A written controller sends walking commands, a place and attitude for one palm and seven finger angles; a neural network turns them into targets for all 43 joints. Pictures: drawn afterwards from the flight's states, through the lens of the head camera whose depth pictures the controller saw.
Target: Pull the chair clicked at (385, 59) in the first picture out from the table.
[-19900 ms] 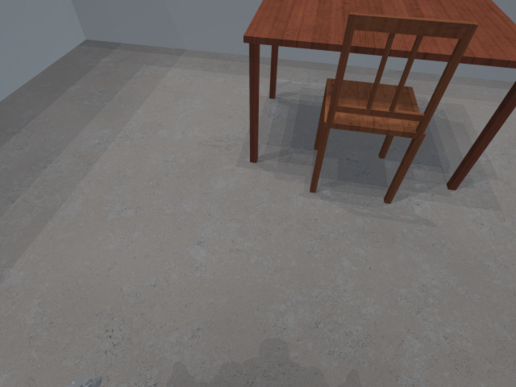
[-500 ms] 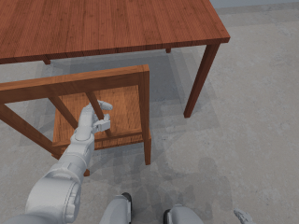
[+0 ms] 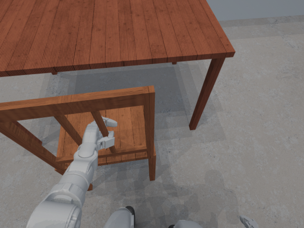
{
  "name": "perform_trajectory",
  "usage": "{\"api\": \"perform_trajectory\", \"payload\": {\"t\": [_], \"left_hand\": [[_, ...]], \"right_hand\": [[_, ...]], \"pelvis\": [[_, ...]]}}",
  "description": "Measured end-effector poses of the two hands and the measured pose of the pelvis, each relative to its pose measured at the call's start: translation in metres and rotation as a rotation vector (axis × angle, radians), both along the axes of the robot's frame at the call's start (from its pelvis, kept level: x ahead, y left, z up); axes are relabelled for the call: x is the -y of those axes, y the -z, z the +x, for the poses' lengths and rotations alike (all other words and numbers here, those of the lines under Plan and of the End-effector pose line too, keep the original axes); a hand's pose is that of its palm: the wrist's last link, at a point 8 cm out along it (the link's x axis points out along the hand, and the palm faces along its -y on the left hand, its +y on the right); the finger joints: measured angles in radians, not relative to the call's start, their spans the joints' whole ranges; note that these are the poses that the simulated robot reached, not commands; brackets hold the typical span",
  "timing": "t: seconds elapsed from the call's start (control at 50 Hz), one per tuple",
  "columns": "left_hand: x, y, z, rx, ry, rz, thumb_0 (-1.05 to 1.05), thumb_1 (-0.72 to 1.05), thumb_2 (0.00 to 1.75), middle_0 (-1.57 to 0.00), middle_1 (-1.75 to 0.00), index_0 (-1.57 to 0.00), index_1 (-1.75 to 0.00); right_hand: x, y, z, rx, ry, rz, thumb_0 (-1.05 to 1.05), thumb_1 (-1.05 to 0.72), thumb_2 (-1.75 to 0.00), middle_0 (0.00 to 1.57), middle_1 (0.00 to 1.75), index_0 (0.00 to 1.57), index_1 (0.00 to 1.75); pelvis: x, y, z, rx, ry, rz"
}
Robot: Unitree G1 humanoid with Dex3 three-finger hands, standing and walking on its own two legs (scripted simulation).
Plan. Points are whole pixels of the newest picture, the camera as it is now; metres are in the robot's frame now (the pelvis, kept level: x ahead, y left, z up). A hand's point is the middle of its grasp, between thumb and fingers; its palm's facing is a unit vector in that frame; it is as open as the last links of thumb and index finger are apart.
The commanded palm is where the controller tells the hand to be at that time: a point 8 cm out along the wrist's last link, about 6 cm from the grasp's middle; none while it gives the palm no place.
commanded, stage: stop walking, hand still on the chair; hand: left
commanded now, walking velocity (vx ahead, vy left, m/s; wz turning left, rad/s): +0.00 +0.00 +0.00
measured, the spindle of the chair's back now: (76, 138) +0.38 +0.24 -0.07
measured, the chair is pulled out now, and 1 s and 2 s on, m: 0.16 0.16 0.16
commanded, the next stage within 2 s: open the thumb and straighten the fingers in 0.76 s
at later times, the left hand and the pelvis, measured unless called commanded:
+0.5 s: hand (111, 139) +0.36 +0.13 -0.05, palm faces +0.00 -0.99 -0.16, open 5.2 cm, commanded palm +0.34 +0.18 -0.04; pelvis +0.07 +0.00 +0.01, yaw +0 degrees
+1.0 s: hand (109, 137) +0.37 +0.13 -0.05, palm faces +0.01 -0.99 -0.16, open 5.6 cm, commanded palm +0.34 +0.18 -0.04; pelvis +0.08 -0.01 +0.00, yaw +1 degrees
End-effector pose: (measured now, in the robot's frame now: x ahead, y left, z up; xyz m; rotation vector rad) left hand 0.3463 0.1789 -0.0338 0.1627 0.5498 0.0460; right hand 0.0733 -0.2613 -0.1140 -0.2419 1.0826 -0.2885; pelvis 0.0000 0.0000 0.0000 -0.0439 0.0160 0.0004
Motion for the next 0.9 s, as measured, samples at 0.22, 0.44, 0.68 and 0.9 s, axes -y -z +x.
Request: {"api": "perform_trajectory", "payload": {"t": [0.22,0.44,0.68,0.9], "left_hand": [[-0.001,-0.003,-0.003,-0.046,0.005,-0.012,0.07,0.75,0.81,-0.22,-1.13,-0.49,-1.45],[-0.001,-0.003,-0.002,-0.058,-0.006,-0.012,0.08,0.75,0.82,-0.22,-1.13,-0.49,-1.45],[0.000,-0.004,-0.002,-0.062,-0.025,-0.008,0.09,0.74,0.83,-0.23,-1.13,-0.49,-1.45],[0.000,-0.004,-0.002,-0.063,-0.036,-0.006,0.09,0.73,0.83,-0.23,-1.13,-0.49,-1.45]], "right_hand": [[-0.018,-0.015,0.076,0.119,-0.058,0.026,0.01,-0.90,-0.89,0.20,0.30,0.20,0.30],[-0.030,-0.021,0.127,0.180,-0.095,0.068,0.01,-0.90,-0.89,0.20,0.30,0.20,0.30],[-0.022,-0.018,0.130,0.147,-0.081,0.073,0.01,-0.90,-0.89,0.20,0.30,0.20,0.30],[-0.012,-0.016,0.119,0.125,-0.054,0.079,0.01,-0.90,-0.89,0.20,0.30,0.20,0.29]], "pelvis": [[-0.006,-0.009,0.040,0.019,-0.003,0.017],[-0.004,-0.012,0.067,0.013,-0.005,0.032],[0.002,-0.012,0.080,0.014,-0.009,0.041],[0.007,-0.012,0.080,0.006,-0.008,0.043]]}}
